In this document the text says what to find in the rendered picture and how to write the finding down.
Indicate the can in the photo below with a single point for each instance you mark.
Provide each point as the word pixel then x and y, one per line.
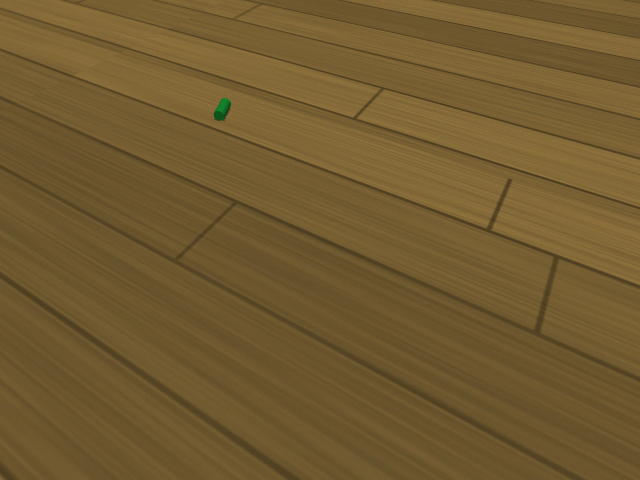
pixel 222 109

